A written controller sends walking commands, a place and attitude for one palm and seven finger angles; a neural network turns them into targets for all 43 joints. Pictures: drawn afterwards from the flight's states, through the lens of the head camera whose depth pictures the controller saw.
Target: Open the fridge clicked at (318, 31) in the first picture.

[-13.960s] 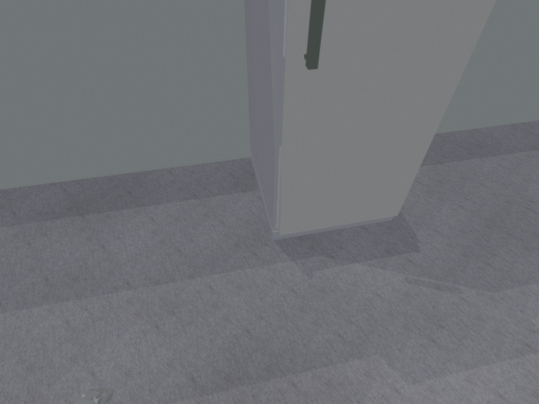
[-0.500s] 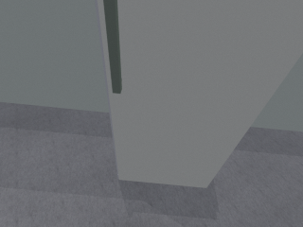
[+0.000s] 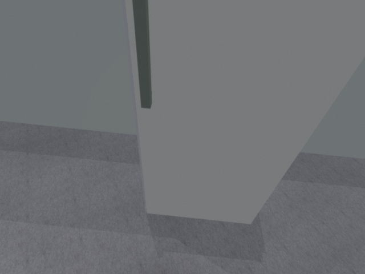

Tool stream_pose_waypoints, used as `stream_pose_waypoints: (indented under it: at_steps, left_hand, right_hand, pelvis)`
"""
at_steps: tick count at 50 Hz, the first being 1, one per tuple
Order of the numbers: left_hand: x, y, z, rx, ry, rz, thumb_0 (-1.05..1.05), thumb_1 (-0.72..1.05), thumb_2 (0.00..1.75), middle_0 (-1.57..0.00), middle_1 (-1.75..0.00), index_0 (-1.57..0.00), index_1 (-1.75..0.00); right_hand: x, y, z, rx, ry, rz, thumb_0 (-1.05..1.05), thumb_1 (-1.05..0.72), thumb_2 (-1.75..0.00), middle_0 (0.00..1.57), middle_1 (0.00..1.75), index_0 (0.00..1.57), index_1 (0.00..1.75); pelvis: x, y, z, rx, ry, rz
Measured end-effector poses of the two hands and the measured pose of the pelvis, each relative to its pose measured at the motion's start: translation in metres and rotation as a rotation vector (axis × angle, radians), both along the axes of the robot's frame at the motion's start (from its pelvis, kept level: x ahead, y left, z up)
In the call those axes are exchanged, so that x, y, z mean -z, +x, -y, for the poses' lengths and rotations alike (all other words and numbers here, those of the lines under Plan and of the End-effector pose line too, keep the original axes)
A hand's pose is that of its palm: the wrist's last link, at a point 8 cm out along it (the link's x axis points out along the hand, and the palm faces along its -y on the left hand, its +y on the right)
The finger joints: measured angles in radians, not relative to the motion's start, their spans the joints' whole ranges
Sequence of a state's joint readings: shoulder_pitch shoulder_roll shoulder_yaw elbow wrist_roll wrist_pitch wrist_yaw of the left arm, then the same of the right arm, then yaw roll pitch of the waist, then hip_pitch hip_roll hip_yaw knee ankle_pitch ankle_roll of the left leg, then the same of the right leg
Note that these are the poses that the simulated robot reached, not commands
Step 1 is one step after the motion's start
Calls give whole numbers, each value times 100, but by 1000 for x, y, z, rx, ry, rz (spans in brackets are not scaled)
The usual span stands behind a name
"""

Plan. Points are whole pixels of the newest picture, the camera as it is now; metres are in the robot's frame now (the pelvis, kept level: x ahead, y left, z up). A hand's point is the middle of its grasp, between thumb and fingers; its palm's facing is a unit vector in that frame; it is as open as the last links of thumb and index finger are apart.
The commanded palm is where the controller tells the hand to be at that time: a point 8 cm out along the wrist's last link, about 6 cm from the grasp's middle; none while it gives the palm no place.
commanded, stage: come to a stop and stand still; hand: left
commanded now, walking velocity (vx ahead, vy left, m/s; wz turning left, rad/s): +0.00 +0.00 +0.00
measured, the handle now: (144, 37) +0.54 +0.14 +0.27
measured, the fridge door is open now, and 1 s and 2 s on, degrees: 0 0 0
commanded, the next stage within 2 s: look again from close up in 1.28 s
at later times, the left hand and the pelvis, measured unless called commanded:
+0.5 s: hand out of the picture -0.07 +0.18 -0.19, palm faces +0.05 -0.99 -0.17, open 7.3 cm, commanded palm none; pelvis -0.05 +0.01 +0.00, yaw +1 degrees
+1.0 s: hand out of the picture -0.18 +0.22 -0.18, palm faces +0.00 -0.98 -0.19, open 7.3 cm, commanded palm none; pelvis -0.16 +0.04 +0.00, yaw -5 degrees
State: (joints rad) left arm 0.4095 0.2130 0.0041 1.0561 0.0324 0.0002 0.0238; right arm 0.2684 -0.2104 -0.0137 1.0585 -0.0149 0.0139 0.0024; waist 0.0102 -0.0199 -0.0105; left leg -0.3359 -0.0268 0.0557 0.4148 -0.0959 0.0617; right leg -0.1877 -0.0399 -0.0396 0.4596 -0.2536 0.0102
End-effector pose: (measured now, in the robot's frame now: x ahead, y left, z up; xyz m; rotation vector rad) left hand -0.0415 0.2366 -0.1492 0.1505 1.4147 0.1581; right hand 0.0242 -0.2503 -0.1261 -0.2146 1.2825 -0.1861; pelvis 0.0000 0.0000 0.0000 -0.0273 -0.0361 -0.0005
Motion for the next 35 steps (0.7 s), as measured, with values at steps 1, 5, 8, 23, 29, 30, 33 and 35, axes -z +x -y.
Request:
stream_pose_waypoints:
  at_steps: [1,5,8,23,29,30,33,35]
  left_hand:
    - [0,-1,1,-1,-1,1,0,91,90,-20,-30,-20,-30]
    - [1,-6,4,-2,-6,6,0,91,90,-20,-30,-20,-30]
    - [2,-9,6,-2,-8,11,0,91,90,-20,-30,-20,-30]
    - [6,-28,5,-11,-29,52,0,91,90,-20,-30,-20,-30]
    - [17,-47,-9,-34,-32,42,0,91,90,-20,-30,-20,-30]
    - [23,-46,-13,-30,-31,38,0,91,90,-20,-30,-20,-30]
    - [41,-30,-29,10,-25,67,0,91,90,-20,-30,-20,-30]
    - [41,-16,-35,29,-19,111,0,91,90,-20,-30,-20,-30]
  right_hand:
    - [0,-2,0,0,2,-3,1,-90,-90,20,30,20,30]
    - [3,-9,-2,2,9,-4,1,-90,-90,20,30,20,30]
    - [5,-14,-3,7,16,1,1,-90,-90,20,30,20,30]
    - [3,-50,-9,18,5,2,1,-90,-90,20,30,20,30]
    - [3,-77,-14,51,-24,-9,1,-90,-90,20,30,20,30]
    - [3,-86,-15,73,-33,-3,1,-90,-90,20,30,20,30]
    - [12,-121,-21,127,-67,15,1,-90,-90,20,30,20,30]
    - [16,-150,-33,148,-66,-35,0,-91,-90,20,30,20,30]
  pelvis:
    - [0,-2,0,-1,1,0]
    - [1,-7,1,-1,-1,9]
    - [1,-12,2,-1,-2,16]
    - [2,-46,-3,-5,-17,36]
    - [8,-66,-15,-14,-28,47]
    - [11,-68,-18,-7,-28,52]
    - [27,-78,-29,20,-39,47]
    - [28,-90,-33,28,-12,55]
